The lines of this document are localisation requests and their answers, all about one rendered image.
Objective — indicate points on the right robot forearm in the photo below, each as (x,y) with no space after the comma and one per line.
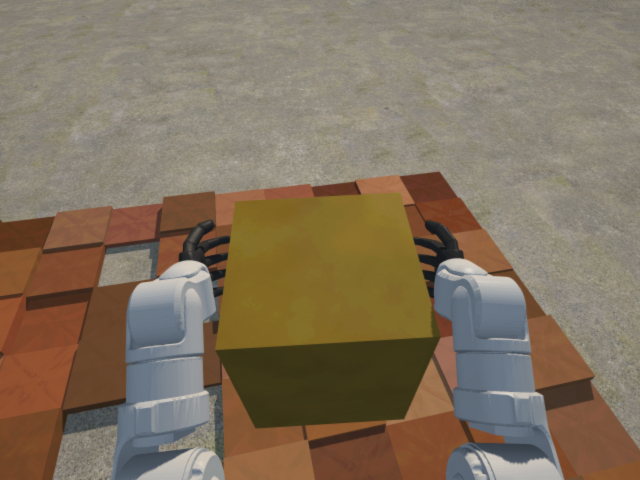
(496,391)

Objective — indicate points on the left robot upper arm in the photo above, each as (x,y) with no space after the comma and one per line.
(184,464)

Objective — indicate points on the right robot hand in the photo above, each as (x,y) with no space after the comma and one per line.
(446,250)

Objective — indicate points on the right robot upper arm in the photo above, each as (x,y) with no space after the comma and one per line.
(500,461)

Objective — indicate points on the carton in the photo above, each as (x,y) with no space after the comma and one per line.
(325,315)

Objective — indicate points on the left robot forearm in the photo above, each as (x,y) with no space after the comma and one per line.
(165,396)

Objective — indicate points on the left robot hand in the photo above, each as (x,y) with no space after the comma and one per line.
(194,250)

